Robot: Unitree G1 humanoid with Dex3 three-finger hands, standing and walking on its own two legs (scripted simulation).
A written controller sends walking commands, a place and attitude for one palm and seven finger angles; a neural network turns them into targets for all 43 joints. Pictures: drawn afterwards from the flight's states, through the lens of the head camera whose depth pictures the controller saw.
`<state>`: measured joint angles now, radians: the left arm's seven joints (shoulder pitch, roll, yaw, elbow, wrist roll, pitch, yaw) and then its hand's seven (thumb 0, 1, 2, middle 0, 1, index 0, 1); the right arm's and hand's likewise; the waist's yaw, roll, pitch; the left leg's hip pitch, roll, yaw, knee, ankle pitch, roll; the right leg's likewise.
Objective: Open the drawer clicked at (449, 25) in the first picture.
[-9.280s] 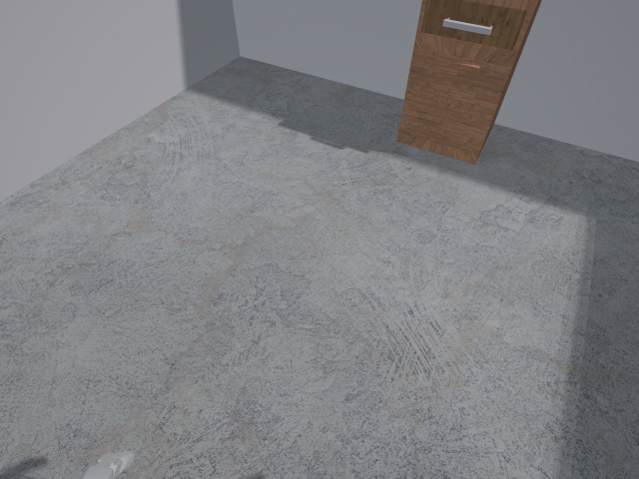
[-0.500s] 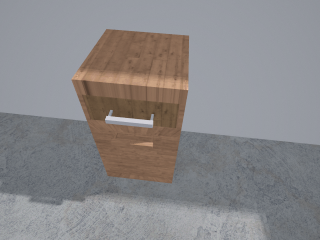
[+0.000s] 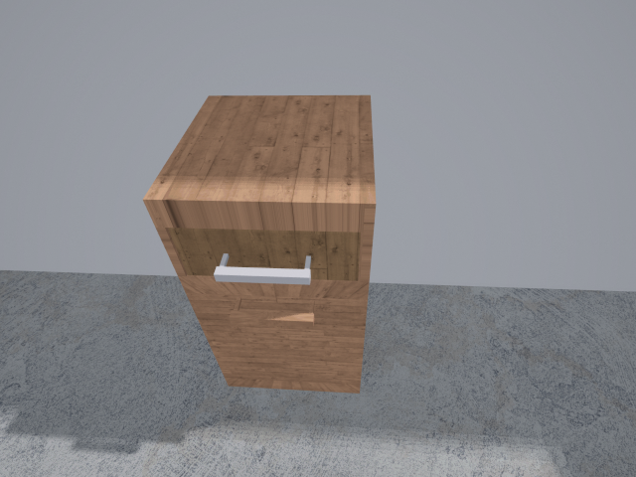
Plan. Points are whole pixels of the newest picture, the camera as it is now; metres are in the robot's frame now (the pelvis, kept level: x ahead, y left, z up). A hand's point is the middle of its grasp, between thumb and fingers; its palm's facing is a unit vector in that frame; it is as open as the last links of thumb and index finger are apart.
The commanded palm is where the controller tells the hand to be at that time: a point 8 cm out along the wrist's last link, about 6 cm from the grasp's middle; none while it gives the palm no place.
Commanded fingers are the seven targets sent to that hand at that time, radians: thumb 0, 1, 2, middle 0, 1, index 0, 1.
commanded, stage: look again from close up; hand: left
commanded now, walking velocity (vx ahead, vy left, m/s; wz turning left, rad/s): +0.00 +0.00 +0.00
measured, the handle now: (264, 267) +0.54 +0.15 -0.12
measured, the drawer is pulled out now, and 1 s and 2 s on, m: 0.00 0.00 0.00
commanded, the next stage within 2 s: raise the hand with hooked fingers in 0.16 s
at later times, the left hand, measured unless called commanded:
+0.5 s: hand (182, 423) +0.21 +0.20 -0.04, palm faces -0.05 -0.56 -0.83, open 7.7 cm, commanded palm +0.13 +0.22 -0.04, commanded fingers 0.00 0.60 0.77 -0.22 -0.50 -0.22 -0.50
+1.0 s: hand (172, 393) +0.23 +0.21 -0.01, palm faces +0.14 -0.03 -0.99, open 10.5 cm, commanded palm +0.19 +0.21 +0.03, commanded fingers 0.00 0.01 0.52 -0.26 -0.87 -0.26 -0.87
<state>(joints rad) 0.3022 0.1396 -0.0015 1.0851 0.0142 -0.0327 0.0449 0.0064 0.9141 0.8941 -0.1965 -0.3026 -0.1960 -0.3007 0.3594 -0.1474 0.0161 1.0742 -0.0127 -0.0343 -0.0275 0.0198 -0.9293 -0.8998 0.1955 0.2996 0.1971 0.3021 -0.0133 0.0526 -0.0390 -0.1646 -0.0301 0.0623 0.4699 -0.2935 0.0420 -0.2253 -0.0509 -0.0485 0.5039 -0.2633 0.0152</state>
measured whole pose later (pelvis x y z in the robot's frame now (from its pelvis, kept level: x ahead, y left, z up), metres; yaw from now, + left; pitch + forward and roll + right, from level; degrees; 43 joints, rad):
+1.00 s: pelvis -0.02 -0.05 -0.05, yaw +0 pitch +11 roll +2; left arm 0.23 0.38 0.01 0.02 1.01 -0.02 0.43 0.00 0.22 0.61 -0.27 -0.73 -0.27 -0.73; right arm 0.07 -0.17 0.01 0.58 -0.05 0.10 0.00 0.01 -0.91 -0.90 0.20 0.30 0.20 0.30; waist 0.08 0.06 -0.10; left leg -0.62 0.03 0.04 0.90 -0.46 -0.03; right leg -0.69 -0.01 -0.06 0.94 -0.43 -0.06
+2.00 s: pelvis +0.00 +0.00 +0.00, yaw +0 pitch +3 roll +0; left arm -0.07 0.47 -0.04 0.08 0.93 -0.04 0.04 0.00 -0.49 0.30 -0.32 -1.20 -0.31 -1.20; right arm 0.16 -0.25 -0.02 0.61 0.00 0.14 -0.01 0.01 -0.91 -0.90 0.20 0.30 0.20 0.30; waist 0.07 0.07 -0.01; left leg -0.25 -0.02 0.06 0.47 -0.29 0.04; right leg -0.30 -0.04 -0.04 0.49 -0.24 0.01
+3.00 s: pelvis +0.00 -0.02 -0.02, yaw -1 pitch +11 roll +1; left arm -0.41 0.39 -0.08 0.61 1.06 -0.11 0.28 0.00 -0.49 0.30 -0.32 -1.20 -0.32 -1.20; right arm 0.27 -0.25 -0.08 0.68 0.00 0.11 -0.03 0.01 -0.91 -0.90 0.20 0.30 0.20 0.30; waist 0.00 0.05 -0.08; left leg -0.49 0.00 0.06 0.64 -0.35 0.02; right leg -0.55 -0.02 -0.04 0.66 -0.30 -0.02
